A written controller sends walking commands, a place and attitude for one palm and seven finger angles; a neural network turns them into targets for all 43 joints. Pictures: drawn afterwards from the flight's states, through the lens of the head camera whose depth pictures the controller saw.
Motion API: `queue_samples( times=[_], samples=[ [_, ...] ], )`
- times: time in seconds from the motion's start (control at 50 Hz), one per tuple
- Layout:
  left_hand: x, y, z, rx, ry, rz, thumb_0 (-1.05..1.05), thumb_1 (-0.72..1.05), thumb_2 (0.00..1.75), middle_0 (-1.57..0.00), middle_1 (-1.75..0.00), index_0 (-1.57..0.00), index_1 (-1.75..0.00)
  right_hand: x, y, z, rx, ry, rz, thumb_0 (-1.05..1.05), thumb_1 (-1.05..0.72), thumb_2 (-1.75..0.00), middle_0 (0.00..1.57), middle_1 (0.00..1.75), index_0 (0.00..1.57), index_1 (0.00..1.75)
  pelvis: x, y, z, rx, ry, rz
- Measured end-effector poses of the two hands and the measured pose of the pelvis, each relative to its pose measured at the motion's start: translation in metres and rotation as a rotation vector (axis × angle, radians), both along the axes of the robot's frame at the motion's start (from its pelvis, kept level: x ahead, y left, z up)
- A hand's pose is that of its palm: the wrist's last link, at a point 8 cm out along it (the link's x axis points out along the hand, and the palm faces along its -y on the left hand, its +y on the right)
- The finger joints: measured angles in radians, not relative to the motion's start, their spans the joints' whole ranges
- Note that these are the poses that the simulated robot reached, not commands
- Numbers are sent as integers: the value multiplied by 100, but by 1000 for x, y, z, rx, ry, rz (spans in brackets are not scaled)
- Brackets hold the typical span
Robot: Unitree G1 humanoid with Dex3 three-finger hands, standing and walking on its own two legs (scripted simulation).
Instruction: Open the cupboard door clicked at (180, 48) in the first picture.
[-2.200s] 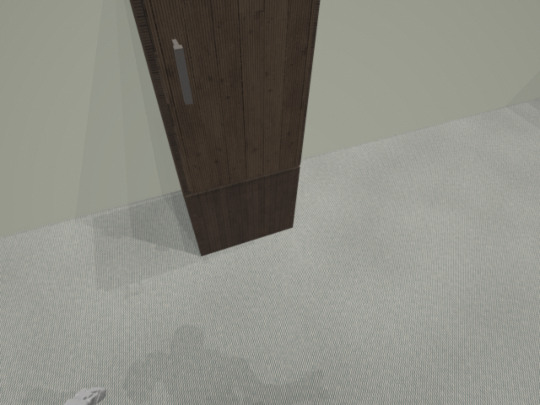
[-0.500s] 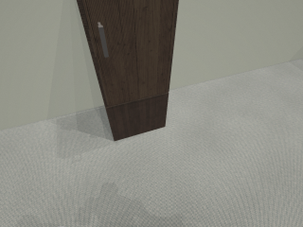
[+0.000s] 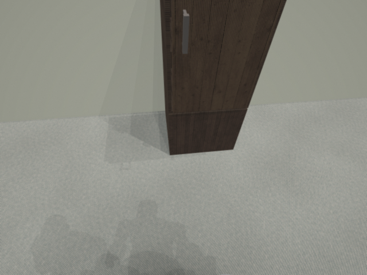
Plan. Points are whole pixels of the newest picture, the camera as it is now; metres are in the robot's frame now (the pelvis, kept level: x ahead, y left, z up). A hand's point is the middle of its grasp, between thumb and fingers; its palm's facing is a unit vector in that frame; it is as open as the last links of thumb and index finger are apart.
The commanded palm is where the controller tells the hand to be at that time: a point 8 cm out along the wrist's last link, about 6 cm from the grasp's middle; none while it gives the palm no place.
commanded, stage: turn to face it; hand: left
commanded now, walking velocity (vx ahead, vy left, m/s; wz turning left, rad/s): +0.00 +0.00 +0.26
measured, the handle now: (184, 32) +0.87 +0.03 +0.08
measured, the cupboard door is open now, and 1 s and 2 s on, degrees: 0 0 0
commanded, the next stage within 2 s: take the last steps up to it in 0.10 s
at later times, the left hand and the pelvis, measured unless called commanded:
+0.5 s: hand out of the picture -0.06 +0.14 -0.19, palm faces +0.20 -0.97 -0.14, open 7.4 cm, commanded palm none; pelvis +0.01 -0.02 -0.01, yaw +6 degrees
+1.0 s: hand (149, 240) +0.23 +0.10 -0.18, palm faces +0.07 -0.98 -0.21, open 7.4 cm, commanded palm none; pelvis +0.16 -0.09 -0.02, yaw +3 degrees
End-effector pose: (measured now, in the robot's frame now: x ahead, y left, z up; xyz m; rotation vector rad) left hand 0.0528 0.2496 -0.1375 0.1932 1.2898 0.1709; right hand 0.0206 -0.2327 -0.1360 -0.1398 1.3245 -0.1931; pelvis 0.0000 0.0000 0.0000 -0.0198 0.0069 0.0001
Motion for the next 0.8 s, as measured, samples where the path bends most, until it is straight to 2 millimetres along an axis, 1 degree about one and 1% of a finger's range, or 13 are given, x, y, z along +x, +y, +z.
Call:
queue_samples(
  times=[0.1,0.16,0.24,0.3,0.38,0.44,0.48,0.54,0.56,0.6,0.66,0.72,0.8],
  samples=[
    [-9,-18,5,17,-41,37,1,90,90,-20,-30,-20,-30,5,-20,-9,12,-7,27,0,-90,-90,20,30,21,30,-6,-16,-3,15,-3,37],
    [-21,-31,5,34,-68,58,1,90,90,-20,-30,-20,-30,11,-35,-18,22,-19,45,0,-91,-90,20,30,20,30,-10,-28,-9,28,-9,57],
    [-44,-45,11,28,-59,96,1,90,90,-20,-30,-20,-30,23,-48,-14,16,-29,79,0,-91,-90,20,30,20,30,-14,-35,-4,36,-23,84],
    [-61,-53,10,9,-35,118,1,90,90,-20,-30,-20,-30,32,-52,-9,6,-50,102,0,-91,-90,20,30,20,30,-13,-37,-1,37,-27,104],
    [-84,-61,2,-35,14,154,1,90,90,-20,-30,-20,-30,42,-47,-2,-4,-49,137,0,-91,-90,20,30,20,30,-6,-35,0,32,-17,116],
    [-105,-64,-8,-79,80,190,1,90,90,-20,-30,-20,-30,52,-36,0,-16,-52,164,0,-91,-90,20,30,20,30,0,-28,-2,19,-6,117],
    [-119,-64,-19,-110,134,214,1,90,90,-20,-30,-20,-30,59,-26,-2,-30,-67,175,0,-91,-90,20,30,20,30,6,-21,-9,-1,-1,114],
    [-128,-63,-25,-141,231,197,1,90,90,-20,-30,-20,-30,57,-15,1,-35,-78,147,0,-91,-90,20,30,20,30,15,-19,-9,13,-9,88],
    [-126,-62,-24,-147,251,185,1,90,90,-20,-30,-20,-30,53,-13,3,-35,-74,132,0,-91,-90,20,30,20,30,20,-19,-7,11,-12,81],
    [-112,-58,-21,-151,261,169,1,90,90,-20,-30,-20,-30,41,-12,6,-37,-42,101,0,-91,-90,20,30,20,30,29,-20,-3,6,-17,75],
    [-77,-53,-18,-141,221,150,1,91,90,-20,-30,-20,-30,19,-14,7,-32,46,61,0,-91,-90,20,30,20,30,43,-24,1,2,-17,67],
    [-29,-51,-15,-121,162,121,1,91,90,-20,-30,-19,-30,-1,-19,5,-19,144,20,0,-91,-90,20,30,20,30,60,-31,1,3,-15,57],
    [48,-58,-15,-86,77,56,1,91,90,-20,-30,-19,-30,-16,-33,-1,7,256,-42,0,-91,-90,20,30,20,30,88,-48,-6,10,-14,44]
  ],
)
